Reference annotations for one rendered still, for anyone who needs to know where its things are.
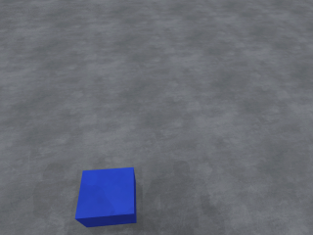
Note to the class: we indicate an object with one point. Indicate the carton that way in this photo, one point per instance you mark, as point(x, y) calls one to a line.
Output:
point(107, 197)

